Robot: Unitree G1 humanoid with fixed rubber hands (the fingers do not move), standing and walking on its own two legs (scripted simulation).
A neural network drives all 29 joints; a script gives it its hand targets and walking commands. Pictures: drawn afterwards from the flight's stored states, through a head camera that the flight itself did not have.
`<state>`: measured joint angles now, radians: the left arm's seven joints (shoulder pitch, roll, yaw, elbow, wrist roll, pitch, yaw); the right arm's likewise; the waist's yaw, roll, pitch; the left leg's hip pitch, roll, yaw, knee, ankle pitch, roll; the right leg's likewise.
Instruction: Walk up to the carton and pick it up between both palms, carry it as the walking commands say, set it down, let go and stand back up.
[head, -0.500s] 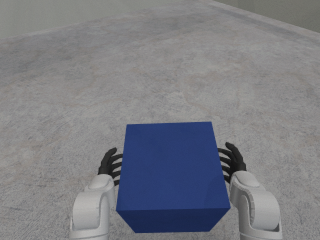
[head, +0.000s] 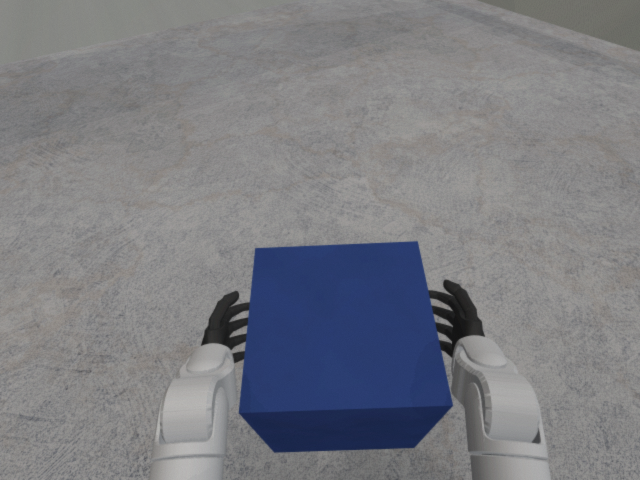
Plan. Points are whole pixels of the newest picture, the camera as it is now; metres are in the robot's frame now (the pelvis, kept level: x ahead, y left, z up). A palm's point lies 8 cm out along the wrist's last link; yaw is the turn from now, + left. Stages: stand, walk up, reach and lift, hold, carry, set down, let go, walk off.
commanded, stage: carry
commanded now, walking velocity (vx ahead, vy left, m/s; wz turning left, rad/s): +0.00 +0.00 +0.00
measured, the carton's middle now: (340, 355) +0.29 +0.00 -0.02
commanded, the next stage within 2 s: hold in 1.26 s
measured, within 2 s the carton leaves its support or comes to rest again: neither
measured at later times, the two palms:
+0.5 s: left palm (220, 348) +0.27 +0.15 +0.04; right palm (462, 338) +0.27 -0.15 +0.05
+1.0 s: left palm (218, 345) +0.26 +0.15 +0.05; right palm (466, 336) +0.27 -0.15 +0.06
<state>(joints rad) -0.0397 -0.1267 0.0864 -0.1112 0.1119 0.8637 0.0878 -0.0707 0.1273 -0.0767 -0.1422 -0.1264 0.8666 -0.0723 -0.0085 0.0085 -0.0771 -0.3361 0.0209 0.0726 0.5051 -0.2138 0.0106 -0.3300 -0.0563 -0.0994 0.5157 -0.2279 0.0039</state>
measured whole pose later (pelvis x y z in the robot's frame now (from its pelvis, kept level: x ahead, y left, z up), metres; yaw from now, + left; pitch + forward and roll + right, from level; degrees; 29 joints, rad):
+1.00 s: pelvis +0.01 +0.00 +0.00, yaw -1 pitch +2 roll +0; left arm 0.00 -0.13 0.08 -0.15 0.10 0.87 0.10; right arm -0.04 0.13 -0.07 -0.17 -0.10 0.87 -0.08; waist 0.00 0.00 -0.10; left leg -0.31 0.02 0.09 0.49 -0.23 0.01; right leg -0.31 -0.05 -0.08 0.51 -0.24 0.01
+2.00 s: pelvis -0.03 -0.01 -0.01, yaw -2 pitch -5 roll +0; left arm -0.38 -0.15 0.36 0.48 0.28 0.53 0.02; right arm -0.46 0.19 -0.38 0.49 -0.33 0.50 0.00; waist 0.02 -0.02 0.10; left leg -0.28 0.00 0.01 0.62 -0.26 0.01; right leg -0.28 0.01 -0.02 0.62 -0.25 -0.02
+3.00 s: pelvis -0.04 +0.00 -0.12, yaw -2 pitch +31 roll +0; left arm -0.62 -0.13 0.44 0.53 0.26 0.28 0.04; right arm -0.69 0.14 -0.46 0.57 -0.28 0.24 0.02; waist 0.01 -0.02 -0.10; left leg -1.32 -0.01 0.01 1.19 -0.41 0.02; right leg -1.32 0.02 0.02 1.18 -0.40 0.00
